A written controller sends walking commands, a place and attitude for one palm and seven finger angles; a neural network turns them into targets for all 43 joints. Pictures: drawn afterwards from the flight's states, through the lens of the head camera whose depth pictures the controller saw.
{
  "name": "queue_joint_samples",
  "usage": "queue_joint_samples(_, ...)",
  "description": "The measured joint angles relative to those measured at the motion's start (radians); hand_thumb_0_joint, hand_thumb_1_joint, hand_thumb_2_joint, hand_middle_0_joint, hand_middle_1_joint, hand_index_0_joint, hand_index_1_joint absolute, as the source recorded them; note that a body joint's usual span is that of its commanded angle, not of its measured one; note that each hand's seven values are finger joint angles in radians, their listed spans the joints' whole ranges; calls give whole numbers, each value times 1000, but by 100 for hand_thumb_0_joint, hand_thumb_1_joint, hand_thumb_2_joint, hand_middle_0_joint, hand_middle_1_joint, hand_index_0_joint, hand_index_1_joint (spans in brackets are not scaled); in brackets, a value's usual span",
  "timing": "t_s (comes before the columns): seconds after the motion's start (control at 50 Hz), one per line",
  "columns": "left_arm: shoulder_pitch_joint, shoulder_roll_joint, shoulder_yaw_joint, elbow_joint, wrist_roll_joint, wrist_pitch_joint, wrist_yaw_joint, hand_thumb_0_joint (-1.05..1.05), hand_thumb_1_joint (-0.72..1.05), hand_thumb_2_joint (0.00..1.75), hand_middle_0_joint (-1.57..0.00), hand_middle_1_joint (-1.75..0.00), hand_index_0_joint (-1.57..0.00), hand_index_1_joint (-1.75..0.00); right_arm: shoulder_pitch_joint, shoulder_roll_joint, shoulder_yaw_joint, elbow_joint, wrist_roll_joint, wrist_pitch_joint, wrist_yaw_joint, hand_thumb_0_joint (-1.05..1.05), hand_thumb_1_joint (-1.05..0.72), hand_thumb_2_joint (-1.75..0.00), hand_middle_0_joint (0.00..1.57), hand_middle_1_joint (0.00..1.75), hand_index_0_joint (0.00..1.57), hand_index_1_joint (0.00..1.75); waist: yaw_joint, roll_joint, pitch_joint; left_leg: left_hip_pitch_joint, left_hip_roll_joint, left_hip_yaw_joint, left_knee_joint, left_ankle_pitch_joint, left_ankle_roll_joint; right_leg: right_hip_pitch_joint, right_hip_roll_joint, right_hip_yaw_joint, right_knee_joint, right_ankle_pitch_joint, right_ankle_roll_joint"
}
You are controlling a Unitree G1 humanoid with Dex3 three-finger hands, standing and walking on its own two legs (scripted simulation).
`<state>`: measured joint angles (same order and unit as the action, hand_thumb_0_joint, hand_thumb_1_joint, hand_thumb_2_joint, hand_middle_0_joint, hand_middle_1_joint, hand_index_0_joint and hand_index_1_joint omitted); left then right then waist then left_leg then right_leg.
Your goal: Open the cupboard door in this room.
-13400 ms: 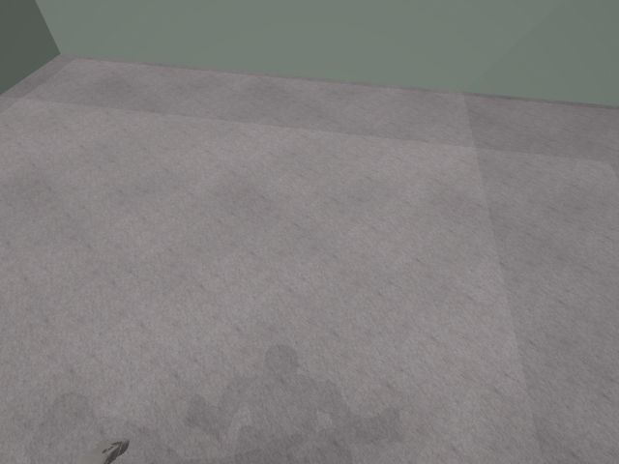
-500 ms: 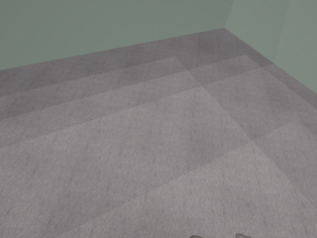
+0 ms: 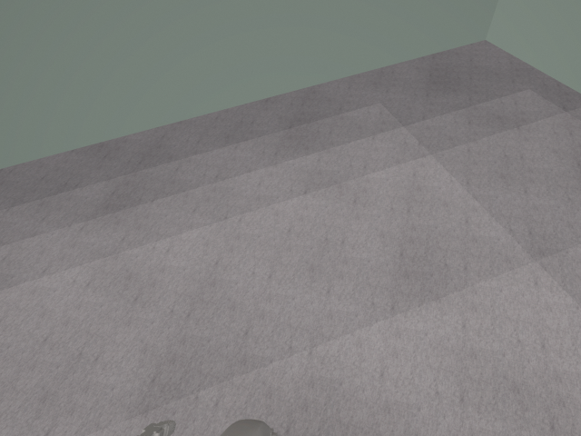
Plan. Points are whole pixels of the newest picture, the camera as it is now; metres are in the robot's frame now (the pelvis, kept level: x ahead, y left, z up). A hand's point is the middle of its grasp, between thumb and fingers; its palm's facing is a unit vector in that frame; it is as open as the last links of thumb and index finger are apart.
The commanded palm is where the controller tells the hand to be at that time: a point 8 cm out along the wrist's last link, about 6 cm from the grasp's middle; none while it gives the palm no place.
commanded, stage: turn or walk to find it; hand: left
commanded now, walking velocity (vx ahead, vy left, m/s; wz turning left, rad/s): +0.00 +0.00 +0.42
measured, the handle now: out of the picture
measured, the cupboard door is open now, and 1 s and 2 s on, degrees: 0 0 0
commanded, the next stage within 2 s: none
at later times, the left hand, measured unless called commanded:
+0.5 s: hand out of the picture -0.06 +0.26 -0.19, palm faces +0.27 -0.93 -0.24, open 7.4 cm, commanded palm none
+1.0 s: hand out of the picture -0.01 +0.21 -0.14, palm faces +0.40 -0.87 -0.29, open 7.4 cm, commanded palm none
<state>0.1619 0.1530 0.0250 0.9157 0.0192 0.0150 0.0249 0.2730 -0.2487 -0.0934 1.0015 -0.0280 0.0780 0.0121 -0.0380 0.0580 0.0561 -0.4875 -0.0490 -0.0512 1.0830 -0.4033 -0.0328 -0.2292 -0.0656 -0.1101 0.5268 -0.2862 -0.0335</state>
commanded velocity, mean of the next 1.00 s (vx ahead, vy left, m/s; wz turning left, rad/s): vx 0.00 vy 0.00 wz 0.42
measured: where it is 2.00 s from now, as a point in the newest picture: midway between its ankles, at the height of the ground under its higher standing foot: outside the picture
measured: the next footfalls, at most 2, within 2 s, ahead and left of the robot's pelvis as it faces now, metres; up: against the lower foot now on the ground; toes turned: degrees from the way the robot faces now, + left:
left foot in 0.38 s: -0.03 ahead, +0.15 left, +0.00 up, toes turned +15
right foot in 0.86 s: +0.04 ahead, -0.08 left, +0.00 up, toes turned +18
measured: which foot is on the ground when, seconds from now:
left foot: up 0.00-0.36, down 0.38-0.88, up 0.90-1.00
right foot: down 0.00-0.38, up 0.40-0.84, down 0.86-1.00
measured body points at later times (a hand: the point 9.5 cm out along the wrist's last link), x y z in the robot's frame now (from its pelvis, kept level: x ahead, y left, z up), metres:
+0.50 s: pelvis -0.03 +0.05 -0.01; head -0.01 +0.08 +0.44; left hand -0.08 +0.31 -0.17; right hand +0.13 -0.17 -0.13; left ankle -0.06 +0.14 -0.74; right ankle -0.02 -0.09 -0.68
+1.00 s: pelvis -0.03 +0.00 +0.00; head +0.01 -0.03 +0.44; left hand -0.03 +0.26 -0.12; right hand +0.09 -0.23 -0.17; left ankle -0.11 +0.12 -0.67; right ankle +0.00 -0.09 -0.74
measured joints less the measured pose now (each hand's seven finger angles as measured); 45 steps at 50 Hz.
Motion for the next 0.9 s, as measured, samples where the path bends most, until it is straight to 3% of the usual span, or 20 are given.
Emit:
queue_joint_samples(0.08,24,-9,-2,14,0,-5,0,1,90,90,-20,-30,-20,-30,7,-12,-5,5,0,-1,4,1,-91,-90,19,30,20,30,-2,0,0,-12,46,1,98,64,-27,18,-13,-44,-35,19,-3)
queue_joint_samples(0.16,48,-5,4,22,4,-12,2,1,91,90,-20,-30,-20,-30,-3,-11,-1,17,1,5,4,1,-91,-90,19,30,20,30,15,-15,2,27,79,6,47,49,-43,16,-28,-81,-38,19,-3)
queue_joint_samples(0.3,83,31,14,48,16,-9,-3,0,91,90,-20,-30,-20,-30,-80,3,19,3,12,-6,-1,1,-91,-90,19,30,20,30,58,-56,23,148,87,74,-249,-55,-35,-15,-68,-130,3,10,19)
queue_joint_samples(0.34,91,49,20,59,16,-4,-4,0,91,90,-20,-30,-20,-30,-105,8,26,-12,16,-19,-3,1,-91,-90,19,30,20,30,67,-70,26,195,79,100,-370,-23,-26,-30,-84,-144,36,-2,33)
queue_joint_samples(0.38,105,68,27,68,9,6,-5,1,90,90,-20,-30,-20,-30,-121,10,31,-31,16,-39,-1,1,-91,-90,19,30,20,30,68,-80,21,249,71,114,-514,95,-3,-56,-102,-158,99,-30,53)
queue_joint_samples(0.4,105,82,32,75,4,17,-4,1,90,90,-20,-30,-20,-30,-133,21,33,-35,13,-48,-1,1,-91,-90,19,30,20,30,72,-101,24,245,57,118,-507,98,21,-80,-110,-132,159,-93,68)
queue_joint_samples(0.46,102,107,38,95,4,52,0,1,91,90,-20,-30,-20,-30,-145,43,47,-51,8,-59,-4,1,-91,-90,19,30,20,30,77,-120,18,253,47,113,-507,71,62,-159,-71,-31,372,-225,85)
queue_joint_samples(0.52,82,110,40,98,4,57,-8,1,91,90,-20,-30,-20,-30,-142,51,57,-55,5,-61,-15,1,-91,-90,19,30,20,30,71,-105,9,271,42,84,-566,106,70,-211,-43,21,505,-179,96)
queue_joint_samples(0.58,60,107,37,83,3,44,-13,1,91,90,-20,-30,-20,-30,-138,54,61,-51,7,-63,-18,1,-90,-90,20,30,20,30,71,-94,8,285,31,66,-618,142,77,-235,-36,56,548,-129,108)
queue_joint_samples(0.74,-9,87,28,43,-2,38,-6,1,91,90,-20,-30,-20,-30,-90,64,54,-46,3,-61,-15,1,-90,-90,20,30,21,30,35,-71,8,269,3,14,-643,175,71,-195,-15,92,417,-149,122)
queue_joint_samples(0.8,-36,72,22,25,-7,30,-5,1,91,90,-20,-30,-20,-30,-68,57,46,-38,0,-52,-14,1,-90,-90,20,30,21,30,15,-52,11,244,-1,-13,-619,173,57,-143,5,88,278,-156,113)
queue_joint_samples(0.86,-47,59,13,4,-10,9,-7,1,91,90,-20,-30,-20,-30,-43,46,36,-27,3,-42,-13,1,-90,-90,20,30,21,30,7,-39,6,206,-12,-35,-567,156,35,-56,19,75,61,-33,103)
queue_joint_samples(0.9,-50,37,7,1,-2,-8,-5,1,91,90,-20,-30,-20,-30,-35,28,25,-17,10,-35,-12,1,-90,-90,20,30,20,30,4,-3,13,165,-5,-53,-469,69,21,-42,35,46,40,-6,39)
